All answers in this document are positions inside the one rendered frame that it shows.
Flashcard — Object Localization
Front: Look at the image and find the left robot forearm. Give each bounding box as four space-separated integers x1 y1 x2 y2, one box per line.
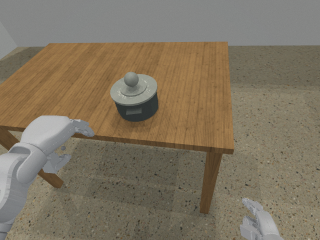
0 142 47 240

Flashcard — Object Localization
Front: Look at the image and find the lid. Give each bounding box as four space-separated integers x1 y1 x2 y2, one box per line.
110 74 158 106

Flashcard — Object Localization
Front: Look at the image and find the robot left hand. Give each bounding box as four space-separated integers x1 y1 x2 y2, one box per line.
20 115 95 174

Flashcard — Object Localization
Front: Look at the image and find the knob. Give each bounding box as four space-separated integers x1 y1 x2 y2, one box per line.
124 71 139 87

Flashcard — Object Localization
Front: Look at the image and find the robot right hand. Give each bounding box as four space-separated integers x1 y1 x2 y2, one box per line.
239 198 280 240

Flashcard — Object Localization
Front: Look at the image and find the table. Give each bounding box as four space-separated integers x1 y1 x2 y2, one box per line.
0 41 235 214

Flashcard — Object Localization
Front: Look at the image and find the pot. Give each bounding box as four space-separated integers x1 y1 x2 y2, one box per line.
115 92 159 122

